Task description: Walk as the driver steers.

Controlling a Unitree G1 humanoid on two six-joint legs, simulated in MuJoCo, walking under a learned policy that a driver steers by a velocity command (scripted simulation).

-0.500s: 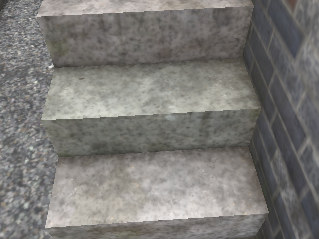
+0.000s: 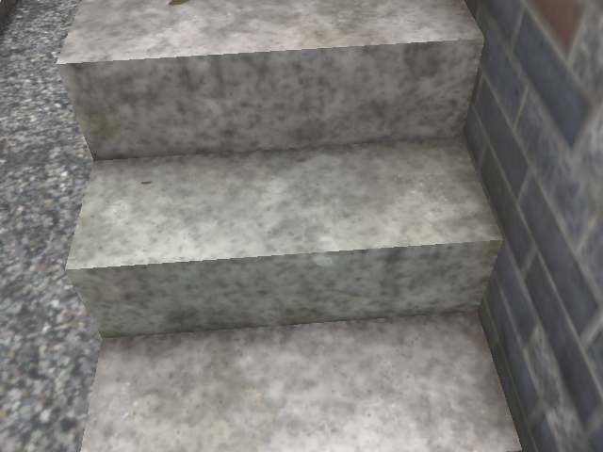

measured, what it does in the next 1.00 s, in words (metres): stands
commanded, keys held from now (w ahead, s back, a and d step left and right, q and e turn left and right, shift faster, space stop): w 1.00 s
